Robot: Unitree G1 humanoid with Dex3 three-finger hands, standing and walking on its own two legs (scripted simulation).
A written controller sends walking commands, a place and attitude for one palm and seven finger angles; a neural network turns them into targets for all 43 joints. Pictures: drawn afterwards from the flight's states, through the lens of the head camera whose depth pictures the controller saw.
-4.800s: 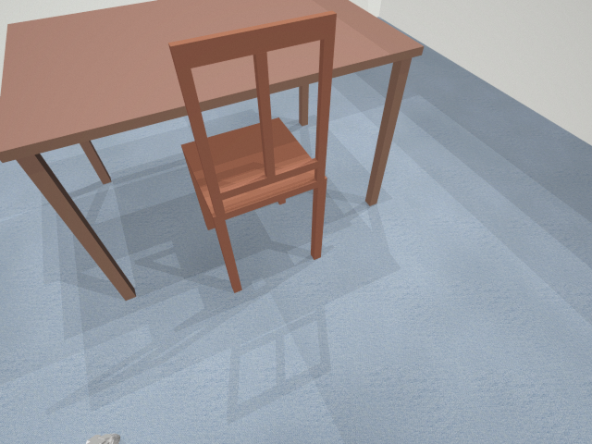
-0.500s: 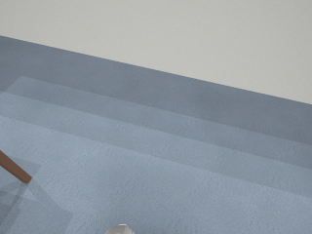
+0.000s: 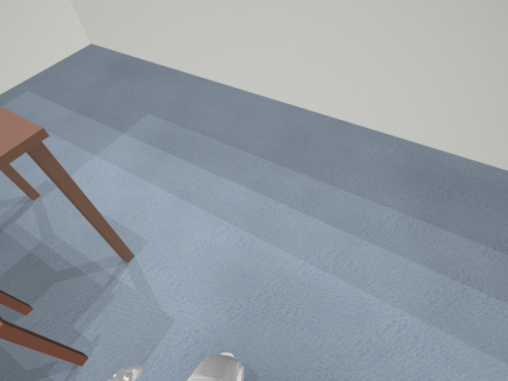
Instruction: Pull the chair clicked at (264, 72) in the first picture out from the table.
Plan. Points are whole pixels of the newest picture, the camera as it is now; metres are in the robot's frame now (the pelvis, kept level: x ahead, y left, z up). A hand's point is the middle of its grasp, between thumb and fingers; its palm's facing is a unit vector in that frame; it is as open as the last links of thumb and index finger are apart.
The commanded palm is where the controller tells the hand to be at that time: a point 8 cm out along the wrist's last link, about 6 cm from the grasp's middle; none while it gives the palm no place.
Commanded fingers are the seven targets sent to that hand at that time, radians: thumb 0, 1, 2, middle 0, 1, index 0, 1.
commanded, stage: turn to face it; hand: left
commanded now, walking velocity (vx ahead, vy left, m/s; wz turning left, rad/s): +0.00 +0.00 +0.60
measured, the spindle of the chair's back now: out of the picture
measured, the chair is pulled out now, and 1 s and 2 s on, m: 0.00 0.00 0.00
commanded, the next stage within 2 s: take the last steps up to it in 1.58 s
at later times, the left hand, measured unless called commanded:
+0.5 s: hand out of the picture -0.01 +0.26 -0.16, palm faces +0.34 -0.89 -0.30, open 7.4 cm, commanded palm none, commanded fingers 0.00 0.90 0.90 -0.20 -0.30 -0.20 -0.30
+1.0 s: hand out of the picture -0.09 +0.20 -0.16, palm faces +0.60 -0.76 -0.27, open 7.4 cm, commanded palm none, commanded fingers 0.00 0.90 0.90 -0.20 -0.30 -0.20 -0.30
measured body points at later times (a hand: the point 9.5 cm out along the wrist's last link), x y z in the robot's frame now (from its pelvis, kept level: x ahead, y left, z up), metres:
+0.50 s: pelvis -0.01 +0.02 +0.00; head +0.04 +0.04 +0.44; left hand -0.03 +0.31 -0.14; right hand +0.17 -0.19 -0.14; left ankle -0.03 +0.14 -0.73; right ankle +0.02 -0.12 -0.68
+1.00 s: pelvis -0.01 +0.00 +0.00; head +0.03 +0.02 +0.45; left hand -0.12 +0.24 -0.14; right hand +0.23 -0.15 -0.14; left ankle -0.10 +0.10 -0.71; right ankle +0.05 -0.11 -0.73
